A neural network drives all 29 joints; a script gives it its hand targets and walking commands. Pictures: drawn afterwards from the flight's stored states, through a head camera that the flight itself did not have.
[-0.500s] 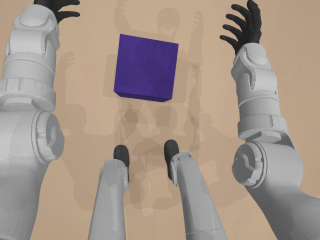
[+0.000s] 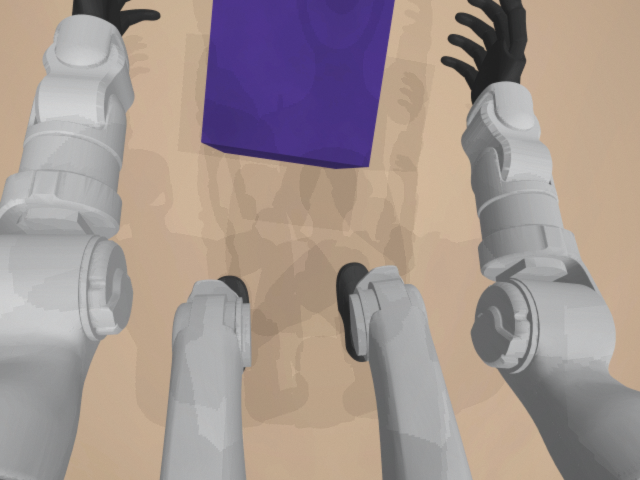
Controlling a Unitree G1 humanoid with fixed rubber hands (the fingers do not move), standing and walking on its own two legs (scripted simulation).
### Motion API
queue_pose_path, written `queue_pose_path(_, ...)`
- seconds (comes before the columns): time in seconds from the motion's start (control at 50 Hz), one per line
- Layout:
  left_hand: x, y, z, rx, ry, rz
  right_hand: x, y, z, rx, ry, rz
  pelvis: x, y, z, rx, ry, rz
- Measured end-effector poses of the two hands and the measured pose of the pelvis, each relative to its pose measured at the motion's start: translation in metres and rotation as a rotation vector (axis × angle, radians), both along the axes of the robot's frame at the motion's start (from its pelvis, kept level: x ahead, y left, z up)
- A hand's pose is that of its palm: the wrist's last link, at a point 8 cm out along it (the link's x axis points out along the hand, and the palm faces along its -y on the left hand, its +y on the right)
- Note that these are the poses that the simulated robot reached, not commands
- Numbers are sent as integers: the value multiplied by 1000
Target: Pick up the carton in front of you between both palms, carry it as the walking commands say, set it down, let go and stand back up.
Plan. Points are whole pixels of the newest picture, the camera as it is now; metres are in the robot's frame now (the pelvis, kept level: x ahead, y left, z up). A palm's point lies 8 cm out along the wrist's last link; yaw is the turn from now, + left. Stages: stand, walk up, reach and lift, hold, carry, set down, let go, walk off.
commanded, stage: reach and lift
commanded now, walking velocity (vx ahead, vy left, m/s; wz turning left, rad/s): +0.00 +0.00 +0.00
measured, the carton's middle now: (291, 92) +0.53 +0.00 -0.38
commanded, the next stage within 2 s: none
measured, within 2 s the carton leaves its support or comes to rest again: leaves its support in 1.28 s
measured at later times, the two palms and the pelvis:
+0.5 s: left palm (155, 62) +0.55 +0.18 -0.32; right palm (424, 101) +0.51 -0.18 -0.31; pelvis -0.03 +0.00 -0.13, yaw +0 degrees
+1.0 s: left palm (178, 56) +0.56 +0.15 -0.30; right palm (405, 96) +0.51 -0.15 -0.30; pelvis -0.04 +0.00 -0.13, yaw -1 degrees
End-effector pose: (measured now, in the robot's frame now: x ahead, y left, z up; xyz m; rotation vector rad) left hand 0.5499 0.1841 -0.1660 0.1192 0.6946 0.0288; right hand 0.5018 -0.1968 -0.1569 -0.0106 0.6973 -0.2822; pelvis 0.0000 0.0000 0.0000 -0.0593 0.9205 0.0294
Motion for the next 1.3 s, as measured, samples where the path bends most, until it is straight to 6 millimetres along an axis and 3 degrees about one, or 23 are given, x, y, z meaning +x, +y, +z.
queue_pose_path(0.1,1,1,-38,1,-14,0,-1,-1,-42,4,-2,1,-18,0,-46,-2,-65,-3)
queue_pose_path(0.2,2,-2,-68,-7,1,3,0,3,-74,17,10,4,-31,0,-79,-2,-135,-5)
queue_pose_path(0.38,-1,-7,-128,-16,45,2,1,11,-135,25,57,34,-37,-1,-115,3,-233,-5)
queue_pose_path(0.46,-2,-6,-146,-10,45,2,3,12,-151,21,63,38,-32,-1,-123,6,-265,-7)
queue_pose_path(0.66,17,-13,-143,-20,2,-22,16,17,-150,24,31,34,-22,1,-135,-4,-266,-12)
queue_pose_path(0.86,7,-21,-141,-26,16,-34,8,24,-148,33,32,41,-29,2,-131,-5,-268,-12)
queue_pose_path(0.96,6,-37,-139,-39,22,-59,11,43,-146,59,25,66,-34,3,-128,-6,-284,-10)
queue_pose_path(1.3,-1,-36,-136,-52,49,-47,19,41,-133,72,47,51,-21,5,-135,2,-253,-8)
